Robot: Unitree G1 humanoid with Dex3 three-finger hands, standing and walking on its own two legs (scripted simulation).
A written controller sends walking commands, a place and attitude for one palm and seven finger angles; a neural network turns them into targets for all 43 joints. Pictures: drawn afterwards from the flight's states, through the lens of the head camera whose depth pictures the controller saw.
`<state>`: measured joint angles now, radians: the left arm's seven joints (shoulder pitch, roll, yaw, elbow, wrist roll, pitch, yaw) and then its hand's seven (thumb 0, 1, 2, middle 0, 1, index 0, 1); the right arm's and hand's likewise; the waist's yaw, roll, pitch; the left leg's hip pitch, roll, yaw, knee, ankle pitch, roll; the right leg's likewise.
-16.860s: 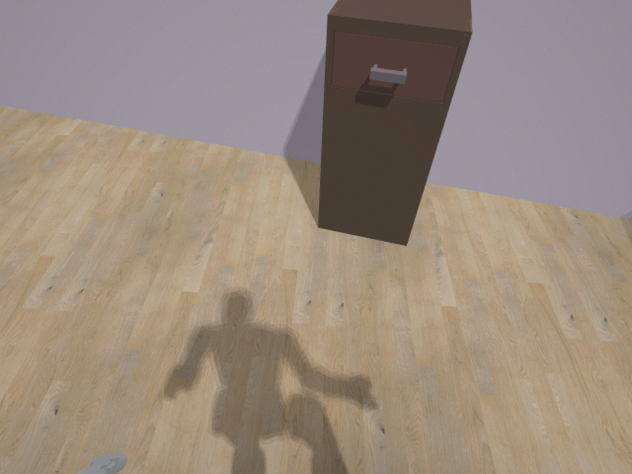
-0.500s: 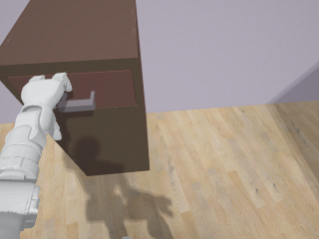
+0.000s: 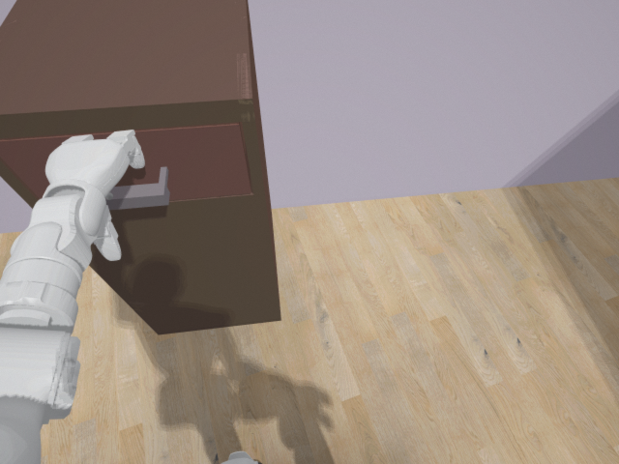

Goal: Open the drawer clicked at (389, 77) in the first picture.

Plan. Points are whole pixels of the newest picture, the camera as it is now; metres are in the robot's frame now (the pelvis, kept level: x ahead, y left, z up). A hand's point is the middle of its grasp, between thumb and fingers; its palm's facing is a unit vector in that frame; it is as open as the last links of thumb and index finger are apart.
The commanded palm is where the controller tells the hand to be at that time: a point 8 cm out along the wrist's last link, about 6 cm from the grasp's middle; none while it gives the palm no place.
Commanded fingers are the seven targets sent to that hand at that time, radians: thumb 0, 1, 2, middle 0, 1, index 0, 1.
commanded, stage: move the hooked fingers above the handle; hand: left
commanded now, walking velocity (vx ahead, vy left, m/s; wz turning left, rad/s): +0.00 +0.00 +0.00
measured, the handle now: (134, 185) +0.53 +0.26 +0.01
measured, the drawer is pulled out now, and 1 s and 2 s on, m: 0.00 0.00 0.00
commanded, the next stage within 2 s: lower the fingers behind the handle in 1.40 s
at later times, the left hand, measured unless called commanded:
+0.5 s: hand (94, 195) +0.46 +0.27 +0.07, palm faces -0.11 -0.02 -0.99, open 13.8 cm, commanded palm +0.46 +0.26 +0.12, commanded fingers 0.00 -0.50 0.30 -0.30 -1.20 -0.30 -1.20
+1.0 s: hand (93, 188) +0.47 +0.28 +0.07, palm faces -0.11 -0.01 -0.99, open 13.7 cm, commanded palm +0.46 +0.26 +0.12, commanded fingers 0.00 -0.50 0.30 -0.30 -1.20 -0.30 -1.20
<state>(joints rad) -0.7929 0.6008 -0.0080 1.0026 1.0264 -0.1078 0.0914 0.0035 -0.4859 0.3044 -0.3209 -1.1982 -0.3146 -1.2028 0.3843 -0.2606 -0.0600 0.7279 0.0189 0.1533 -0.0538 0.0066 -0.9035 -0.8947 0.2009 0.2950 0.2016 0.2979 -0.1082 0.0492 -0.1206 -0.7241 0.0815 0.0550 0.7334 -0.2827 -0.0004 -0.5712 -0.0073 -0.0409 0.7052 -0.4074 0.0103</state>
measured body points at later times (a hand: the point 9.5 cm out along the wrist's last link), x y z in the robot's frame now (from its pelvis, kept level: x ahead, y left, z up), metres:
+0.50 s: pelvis +0.01 +0.00 +0.00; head +0.08 +0.00 +0.45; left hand +0.46 +0.27 +0.12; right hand +0.03 -0.28 -0.13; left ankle +0.03 +0.12 -0.71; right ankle -0.05 -0.13 -0.71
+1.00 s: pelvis +0.01 -0.01 +0.00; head +0.08 -0.02 +0.45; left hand +0.47 +0.27 +0.12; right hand +0.01 -0.28 -0.13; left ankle +0.03 +0.12 -0.71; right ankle -0.05 -0.13 -0.71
